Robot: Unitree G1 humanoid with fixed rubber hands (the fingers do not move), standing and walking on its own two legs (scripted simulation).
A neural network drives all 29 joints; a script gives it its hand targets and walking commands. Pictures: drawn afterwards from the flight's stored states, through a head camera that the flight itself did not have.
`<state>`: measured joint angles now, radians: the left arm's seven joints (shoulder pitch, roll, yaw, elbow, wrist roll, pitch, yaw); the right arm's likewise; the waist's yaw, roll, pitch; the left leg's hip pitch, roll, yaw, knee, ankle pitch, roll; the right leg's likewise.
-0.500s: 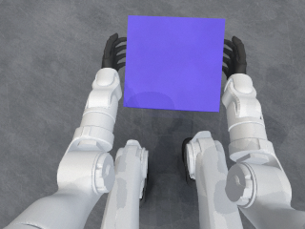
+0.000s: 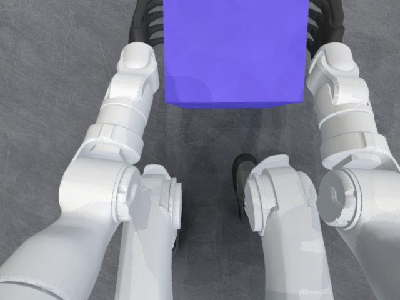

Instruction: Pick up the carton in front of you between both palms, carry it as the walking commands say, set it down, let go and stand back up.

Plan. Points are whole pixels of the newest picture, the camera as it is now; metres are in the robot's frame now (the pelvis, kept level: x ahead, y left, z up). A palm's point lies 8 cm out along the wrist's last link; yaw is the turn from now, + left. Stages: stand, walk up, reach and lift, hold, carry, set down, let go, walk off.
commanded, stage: set down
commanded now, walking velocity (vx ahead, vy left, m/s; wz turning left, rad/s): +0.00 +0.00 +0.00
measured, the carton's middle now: (229, 54) +0.51 -0.08 -0.23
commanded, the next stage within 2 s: none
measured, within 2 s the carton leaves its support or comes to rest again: rests again in 0.80 s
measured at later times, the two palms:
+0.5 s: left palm (139, 52) +0.52 +0.08 -0.18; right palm (317, 43) +0.50 -0.22 -0.16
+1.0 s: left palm (142, 51) +0.52 +0.08 -0.19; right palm (319, 50) +0.49 -0.23 -0.17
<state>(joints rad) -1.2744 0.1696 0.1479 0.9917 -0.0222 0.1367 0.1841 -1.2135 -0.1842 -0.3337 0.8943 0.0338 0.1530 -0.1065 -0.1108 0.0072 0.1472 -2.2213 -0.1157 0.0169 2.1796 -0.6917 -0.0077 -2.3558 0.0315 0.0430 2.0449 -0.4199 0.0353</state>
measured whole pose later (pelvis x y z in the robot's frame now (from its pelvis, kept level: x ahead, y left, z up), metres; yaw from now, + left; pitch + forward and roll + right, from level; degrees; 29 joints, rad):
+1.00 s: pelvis -0.01 +0.00 -0.02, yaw +0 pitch +39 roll +0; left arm -1.37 0.17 0.22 1.09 0.14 0.07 0.04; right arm -1.33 -0.28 -0.43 1.17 -0.01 0.04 0.00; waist -0.09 -0.03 0.25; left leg -2.24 -0.14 -0.02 2.23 -0.68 -0.03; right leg -2.36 0.01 0.01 2.09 -0.41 0.02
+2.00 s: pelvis +0.02 -0.01 +0.14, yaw +0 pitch +47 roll +2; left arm -1.05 0.29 0.18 0.81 -0.04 0.15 0.03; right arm -0.93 -0.22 -0.30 0.71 0.07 0.13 -0.05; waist -0.09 0.02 -0.08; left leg -1.90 -0.09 -0.03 1.67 -0.59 -0.02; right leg -2.01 0.03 0.03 1.58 -0.38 0.00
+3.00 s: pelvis +0.12 -0.02 +0.38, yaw -2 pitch +14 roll +0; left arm 0.03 0.18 0.10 0.54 0.03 -0.02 -0.02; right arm 0.13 -0.19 -0.05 0.45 0.02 -0.01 0.05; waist -0.04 -0.01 -0.01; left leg -0.47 -0.03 -0.08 0.57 -0.35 0.00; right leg -0.58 0.04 0.03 0.56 -0.21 -0.02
